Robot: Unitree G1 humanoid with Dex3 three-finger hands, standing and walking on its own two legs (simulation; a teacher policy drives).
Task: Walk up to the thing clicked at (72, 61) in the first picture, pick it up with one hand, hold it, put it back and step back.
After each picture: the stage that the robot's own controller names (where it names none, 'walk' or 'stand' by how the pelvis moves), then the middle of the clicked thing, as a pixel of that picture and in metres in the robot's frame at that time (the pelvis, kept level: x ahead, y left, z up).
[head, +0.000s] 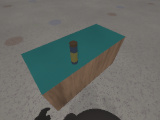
stand; (74, 53) +0.58 +0.17 -0.01
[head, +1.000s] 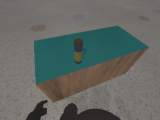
walk; (78, 52) +0.55 +0.13 +0.01
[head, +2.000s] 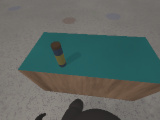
stand; (59, 55) +0.46 +0.30 +0.01
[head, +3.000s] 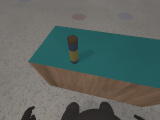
stand; (73, 51) +0.49 +0.17 +0.04
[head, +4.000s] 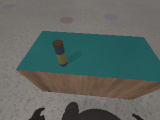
stand; (61, 54) +0.47 +0.26 +0.02
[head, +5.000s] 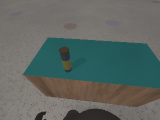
stand; (66, 60) +0.46 +0.22 +0.00
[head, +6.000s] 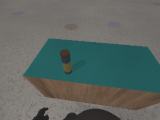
stand; (66, 63) +0.45 +0.21 -0.01
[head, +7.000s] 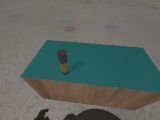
stand; (64, 63) +0.45 +0.23 -0.02
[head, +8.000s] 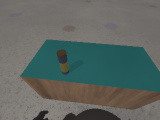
stand; (63, 63) +0.45 +0.24 -0.01
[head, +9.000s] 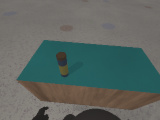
stand; (63, 65) +0.42 +0.23 -0.01
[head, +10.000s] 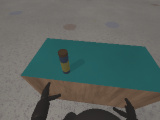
rise first; (64, 62) +0.44 +0.23 -0.01
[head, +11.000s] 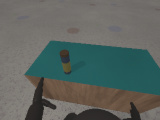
go down; (66, 63) +0.45 +0.24 -0.01
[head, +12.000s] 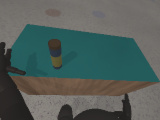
go down; (56, 56) +0.44 +0.22 +0.04
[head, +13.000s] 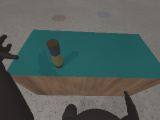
approach; (56, 55) +0.46 +0.24 +0.05
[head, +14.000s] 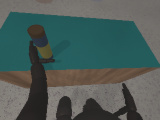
close; (43, 46) +0.48 +0.25 +0.07
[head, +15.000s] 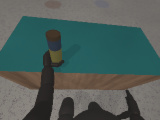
lift; (55, 51) +0.44 +0.21 +0.08
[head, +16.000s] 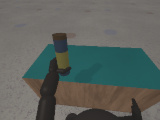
lift; (62, 56) +0.34 +0.18 +0.22
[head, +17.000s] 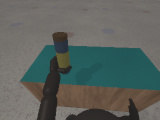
hold; (62, 55) +0.34 +0.17 +0.22
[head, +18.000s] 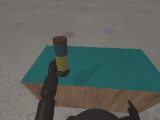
hold; (61, 58) +0.33 +0.19 +0.20
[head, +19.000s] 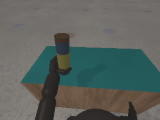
hold; (63, 56) +0.33 +0.17 +0.22
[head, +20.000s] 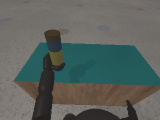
crouch; (56, 53) +0.35 +0.22 +0.21
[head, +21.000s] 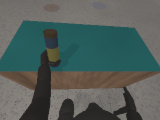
lower; (52, 50) +0.45 +0.22 +0.08
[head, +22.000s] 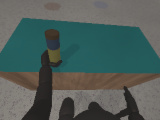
lower; (54, 51) +0.44 +0.21 +0.08
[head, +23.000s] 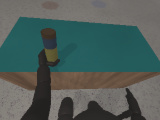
lower; (51, 50) +0.45 +0.23 +0.08
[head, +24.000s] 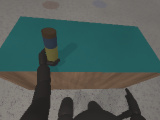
lower; (51, 49) +0.45 +0.23 +0.08
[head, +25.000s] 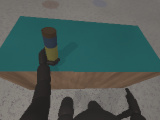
rest; (51, 49) +0.45 +0.23 +0.08
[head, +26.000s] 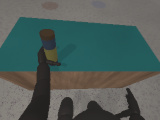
open; (50, 50) +0.45 +0.23 +0.08
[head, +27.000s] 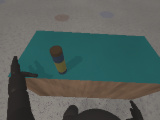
sink last; (59, 62) +0.40 +0.22 +0.04
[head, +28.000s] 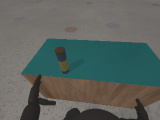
stand; (63, 61) +0.44 +0.25 +0.04
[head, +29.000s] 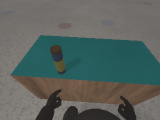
stand; (59, 61) +0.41 +0.24 +0.06
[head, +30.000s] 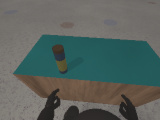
stand; (61, 60) +0.42 +0.23 +0.06
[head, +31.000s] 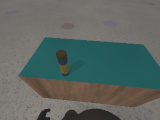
stand; (63, 64) +0.42 +0.21 +0.00
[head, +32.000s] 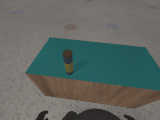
stand; (68, 63) +0.44 +0.20 -0.01
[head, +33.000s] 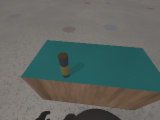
stand; (64, 66) +0.42 +0.21 -0.01
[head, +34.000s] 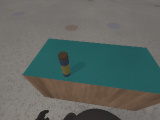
stand; (65, 65) +0.42 +0.21 -0.01
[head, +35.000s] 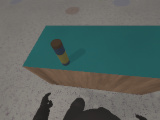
stand; (61, 54) +0.45 +0.24 +0.02
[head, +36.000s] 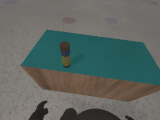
stand; (65, 56) +0.47 +0.21 +0.00
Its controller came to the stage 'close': yes
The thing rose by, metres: 0.24
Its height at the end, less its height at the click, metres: +0.00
